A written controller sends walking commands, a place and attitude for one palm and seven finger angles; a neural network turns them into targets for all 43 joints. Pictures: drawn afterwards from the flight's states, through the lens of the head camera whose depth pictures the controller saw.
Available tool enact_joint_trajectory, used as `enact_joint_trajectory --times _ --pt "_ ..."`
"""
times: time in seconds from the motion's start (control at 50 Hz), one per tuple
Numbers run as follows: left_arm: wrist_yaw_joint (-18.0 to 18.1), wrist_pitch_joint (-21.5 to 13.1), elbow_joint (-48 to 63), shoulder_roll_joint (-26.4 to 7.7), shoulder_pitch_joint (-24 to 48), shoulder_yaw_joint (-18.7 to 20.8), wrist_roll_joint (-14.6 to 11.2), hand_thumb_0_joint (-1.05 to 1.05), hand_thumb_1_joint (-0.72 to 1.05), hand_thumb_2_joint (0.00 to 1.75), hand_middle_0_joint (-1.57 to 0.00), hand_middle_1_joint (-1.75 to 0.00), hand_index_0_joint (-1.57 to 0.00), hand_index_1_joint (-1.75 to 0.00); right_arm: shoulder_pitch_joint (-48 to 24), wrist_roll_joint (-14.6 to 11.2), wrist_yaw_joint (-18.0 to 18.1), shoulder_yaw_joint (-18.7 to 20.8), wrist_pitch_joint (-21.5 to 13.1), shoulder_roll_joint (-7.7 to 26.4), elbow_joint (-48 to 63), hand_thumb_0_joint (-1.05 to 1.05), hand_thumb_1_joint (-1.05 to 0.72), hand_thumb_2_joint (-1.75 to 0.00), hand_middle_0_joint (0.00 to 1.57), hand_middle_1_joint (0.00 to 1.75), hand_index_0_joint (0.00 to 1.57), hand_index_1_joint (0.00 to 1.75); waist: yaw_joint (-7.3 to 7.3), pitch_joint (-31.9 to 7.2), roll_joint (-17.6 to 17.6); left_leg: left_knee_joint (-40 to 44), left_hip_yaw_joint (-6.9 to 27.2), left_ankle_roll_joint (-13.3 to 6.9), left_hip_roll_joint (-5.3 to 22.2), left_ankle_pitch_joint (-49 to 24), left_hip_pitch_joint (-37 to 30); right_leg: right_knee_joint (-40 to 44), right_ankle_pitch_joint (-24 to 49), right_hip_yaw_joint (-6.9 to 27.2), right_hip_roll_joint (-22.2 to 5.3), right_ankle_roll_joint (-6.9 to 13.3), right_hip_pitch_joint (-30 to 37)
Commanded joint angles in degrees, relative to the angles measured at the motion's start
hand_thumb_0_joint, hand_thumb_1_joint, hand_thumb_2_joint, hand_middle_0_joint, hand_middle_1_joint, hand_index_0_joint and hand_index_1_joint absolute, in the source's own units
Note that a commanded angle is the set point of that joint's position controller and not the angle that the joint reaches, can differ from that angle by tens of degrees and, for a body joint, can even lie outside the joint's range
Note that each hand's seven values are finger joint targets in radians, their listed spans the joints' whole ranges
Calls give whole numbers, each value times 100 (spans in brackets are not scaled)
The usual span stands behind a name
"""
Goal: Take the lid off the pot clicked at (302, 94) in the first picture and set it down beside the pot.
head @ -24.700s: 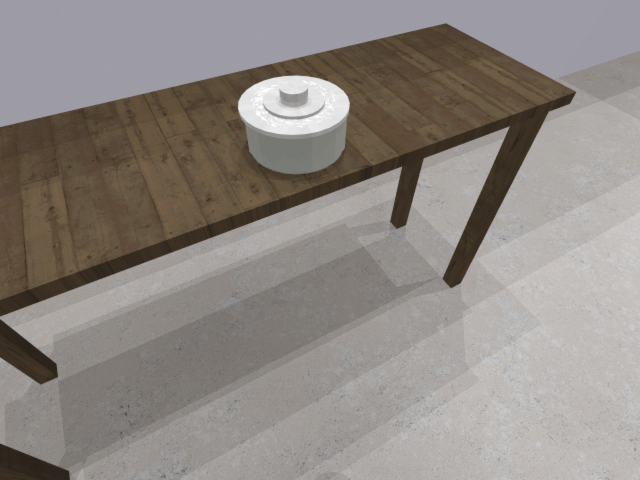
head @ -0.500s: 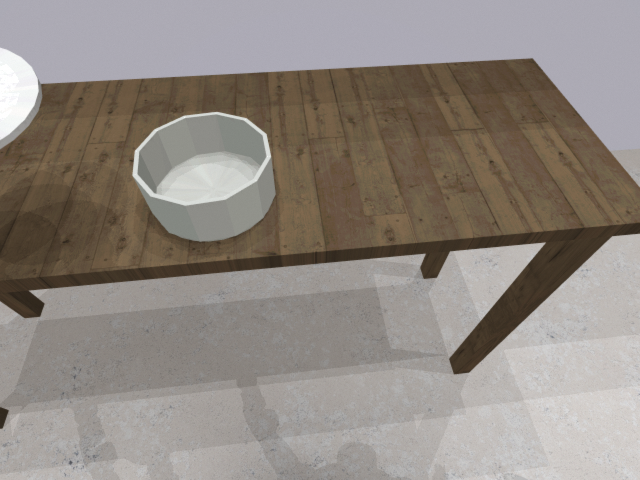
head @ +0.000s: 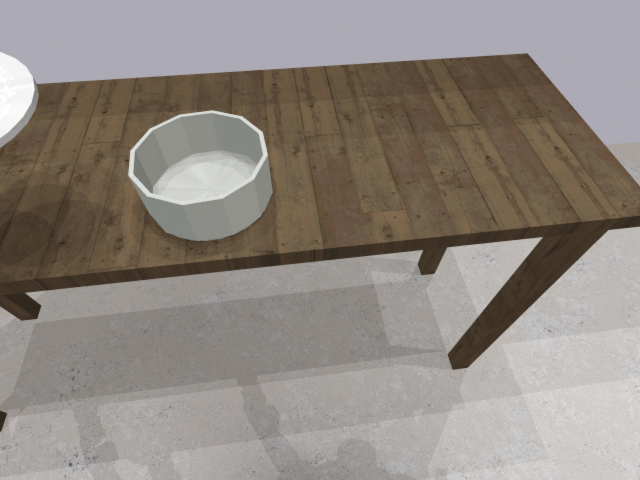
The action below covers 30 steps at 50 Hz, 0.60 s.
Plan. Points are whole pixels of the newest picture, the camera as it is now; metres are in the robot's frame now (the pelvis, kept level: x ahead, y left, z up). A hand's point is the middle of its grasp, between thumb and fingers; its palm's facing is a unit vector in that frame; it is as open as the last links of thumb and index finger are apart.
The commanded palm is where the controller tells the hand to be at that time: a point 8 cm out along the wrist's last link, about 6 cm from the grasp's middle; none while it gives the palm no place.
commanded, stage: lower the lid onto the table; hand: left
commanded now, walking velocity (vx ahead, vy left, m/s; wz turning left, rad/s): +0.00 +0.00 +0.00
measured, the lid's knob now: out of the picture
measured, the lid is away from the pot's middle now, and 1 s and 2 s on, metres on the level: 0.24 0.24 0.25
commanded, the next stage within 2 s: none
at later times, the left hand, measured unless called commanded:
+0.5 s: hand out of the picture +0.44 +0.37 +0.23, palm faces -0.30 -0.23 -0.93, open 8.1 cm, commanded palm +0.46 +0.37 +0.31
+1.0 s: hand out of the picture +0.45 +0.37 +0.19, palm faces -0.35 -0.25 -0.90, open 8.1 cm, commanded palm +0.47 +0.38 +0.27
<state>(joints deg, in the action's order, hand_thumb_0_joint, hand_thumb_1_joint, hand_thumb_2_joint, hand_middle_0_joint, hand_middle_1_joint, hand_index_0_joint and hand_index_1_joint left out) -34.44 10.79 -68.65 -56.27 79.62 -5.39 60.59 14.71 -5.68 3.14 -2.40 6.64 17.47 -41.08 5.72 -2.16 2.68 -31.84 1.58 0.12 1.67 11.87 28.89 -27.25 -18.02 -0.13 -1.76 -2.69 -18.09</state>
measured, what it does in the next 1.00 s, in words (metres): stands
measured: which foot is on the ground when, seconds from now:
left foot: down 0.00-1.00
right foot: down 0.00-1.00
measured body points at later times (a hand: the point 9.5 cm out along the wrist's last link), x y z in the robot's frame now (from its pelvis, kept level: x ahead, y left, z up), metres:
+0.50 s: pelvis +0.00 +0.00 +0.00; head +0.06 +0.00 +0.44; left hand +0.45 +0.38 +0.28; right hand +0.05 -0.28 -0.13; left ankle +0.04 +0.12 -0.73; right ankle -0.05 -0.16 -0.73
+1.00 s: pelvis +0.01 +0.00 -0.01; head +0.08 +0.01 +0.44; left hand +0.47 +0.38 +0.24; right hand +0.05 -0.28 -0.13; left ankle +0.04 +0.12 -0.73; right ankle -0.05 -0.16 -0.73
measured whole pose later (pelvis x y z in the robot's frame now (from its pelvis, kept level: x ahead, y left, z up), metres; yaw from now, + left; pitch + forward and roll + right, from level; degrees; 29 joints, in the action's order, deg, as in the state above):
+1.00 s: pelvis +0.01 +0.00 -0.01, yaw -1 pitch +12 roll -2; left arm -32.1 6.6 -70.2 -56.1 72.2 -1.7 59.5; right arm 16.0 -5.7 4.0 -2.1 6.4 17.2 -40.7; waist 6.9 -2.6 1.9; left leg -35.8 1.0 -0.1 2.4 14.2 33.2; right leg -30.1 -19.5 0.7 -1.2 -2.9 -22.2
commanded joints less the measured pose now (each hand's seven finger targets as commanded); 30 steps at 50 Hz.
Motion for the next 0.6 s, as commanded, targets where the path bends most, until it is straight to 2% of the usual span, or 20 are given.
enact_joint_trajectory --times 0.0,0.02,0.04,0.1,0.12,0.16,0.18,0.2,0.24,0.28,0.3,0.34,0.38,0.4,0.42,0.46,0.48,0.5,0.56,0.58 --pt "402 38 1541 -1600 3171 256 83 0 66 100 -78 -113 -73 -108 257 14 81 306 -158 1013 445 0 -90 -90 20 30 20 30 -5 -2538 796 76 -218 -393 -249 -1979 -2466 266 1435 -348 423 368 -213" --pt "412 46 1298 -1525 3017 232 107 0 66 100 -78 -113 -73 -108 278 20 99 314 -173 979 461 0 -90 -90 20 30 20 30 9 -2388 730 30 -249 -419 -284 -1941 -2372 255 1483 -354 430 387 -240" --pt "424 38 1306 -1647 2987 316 102 0 66 100 -78 -113 -73 -108 303 14 102 308 -156 996 463 0 -90 -90 20 30 20 30 3 -2416 577 83 -235 -412 -292 -1781 -2283 268 1437 -354 433 376 -175" --pt "442 18 1393 -1667 3085 306 97 0 66 100 -78 -113 -73 -108 287 24 111 308 -168 1019 445 0 -90 -90 20 30 20 30 14 -2496 662 63 -265 -410 -282 -1827 -2307 242 1492 -331 423 367 -156" --pt "443 23 1269 -1542 3064 195 99 0 66 100 -78 -113 -73 -108 314 14 117 314 -180 1003 439 0 -90 -90 20 30 20 30 40 -2374 769 51 -260 -419 -282 -1782 -2298 248 1453 -347 429 385 -267" --pt "467 1 1557 -1585 3206 264 70 0 66 100 -78 -113 -73 -108 299 16 126 336 -193 999 473 0 -90 -90 20 30 20 30 15 -2554 914 59 -227 -410 -274 -1848 -2434 245 1419 -339 430 394 -262" --pt "445 -40 1701 -1526 3071 244 2 0 66 100 -78 -113 -73 -108 259 -2 132 304 -243 984 499 0 -90 -90 20 30 20 30 -41 -2695 924 2 -235 -427 -243 -2283 -2612 181 1581 -359 434 409 -213" --pt "483 -19 1704 -1711 3155 405 80 0 66 100 -78 -113 -73 -108 330 39 124 344 -223 1004 472 0 -90 -90 20 30 20 30 -13 -2784 963 -20 -228 -416 -250 -2162 -2616 203 1530 -314 432 369 -231" --pt "485 -55 1482 -1796 2912 488 87 0 66 100 -78 -113 -73 -108 351 32 130 333 -213 992 485 0 -90 -90 20 30 20 30 -24 -2576 807 -27 -235 -426 -293 -2070 -2390 192 1604 -339 456 381 -200" --pt "440 -84 1313 -1529 2639 289 -6 0 66 100 -78 -113 -73 -108 299 -7 128 301 -221 983 499 0 -90 -90 20 30 20 30 -24 -2403 735 -28 -306 -430 -287 -2135 -2306 168 1681 -356 451 402 -177" --pt "473 -52 1238 -1693 2712 401 53 0 66 100 -78 -113 -73 -108 320 11 117 331 -175 1021 453 0 -90 -90 20 30 20 30 26 -2335 712 -8 -285 -401 -275 -1818 -2204 200 1497 -324 441 368 -255" --pt "476 -49 1359 -1457 2831 209 3 0 66 100 -78 -113 -73 -108 319 5 123 344 -168 1003 467 0 -90 -90 20 30 20 30 57 -2262 854 5 -262 -407 -273 -1751 -2237 229 1432 -342 446 391 -384" --pt "459 -94 1432 -1455 2707 205 -52 0 66 100 -78 -113 -73 -108 291 -11 149 310 -214 1003 474 0 -90 -90 20 30 20 30 23 -2384 781 -9 -289 -433 -246 -1928 -2357 188 1502 -356 446 403 -309" --pt "501 -92 1391 -1762 2796 418 42 0 66 100 -78 -113 -73 -108 337 30 145 323 -190 1028 449 0 -90 -90 20 30 20 30 33 -2451 811 -40 -289 -425 -280 -1750 -2253 184 1476 -315 452 372 -282" --pt "504 -109 1187 -1786 2719 425 52 0 66 100 -78 -113 -73 -108 349 12 170 315 -194 1019 444 0 -90 -90 20 30 20 30 52 -2348 665 -58 -296 -440 -294 -1673 -2129 166 1521 -324 454 380 -276" --pt "491 -121 1248 -1646 2862 279 -1 0 66 100 -78 -113 -73 -108 354 -4 184 319 -197 1027 406 0 -90 -90 20 30 20 30 97 -2302 745 0 -299 -428 -284 -1453 -2114 199 1409 -335 447 377 -334" --pt "455 -159 1440 -1471 2806 134 -94 0 66 100 -78 -113 -73 -108 308 -22 197 294 -243 1012 438 0 -90 -90 20 30 20 30 62 -2469 765 -33 -331 -454 -265 -1779 -2291 159 1567 -341 446 381 -274" --pt "510 -139 1388 -1756 2940 343 8 0 66 100 -78 -113 -73 -108 386 17 198 329 -232 1046 384 0 -90 -90 20 30 20 30 94 -2607 827 -59 -295 -434 -254 -1602 -2323 168 1424 -304 447 347 -339" --pt "527 -193 1463 -1749 2988 353 1 0 66 100 -78 -113 -73 -108 424 9 228 334 -267 1023 390 0 -90 -90 20 30 20 30 85 -2701 1074 -142 -279 -441 -268 -1895 -2421 124 1568 -317 462 367 -395" --pt "490 -228 1524 -1581 2836 235 -81 0 66 100 -78 -113 -73 -108 415 -17 238 306 -318 1005 386 0 -90 -90 20 30 20 30 71 -2776 978 -187 -302 -462 -235 -2269 -2571 75 1764 -337 472 368 -358"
